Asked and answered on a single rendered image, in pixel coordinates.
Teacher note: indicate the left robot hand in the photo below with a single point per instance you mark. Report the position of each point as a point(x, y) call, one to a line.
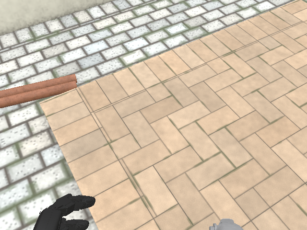
point(51, 218)

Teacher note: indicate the right robot shin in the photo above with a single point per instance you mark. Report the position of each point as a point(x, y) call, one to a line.
point(229, 220)

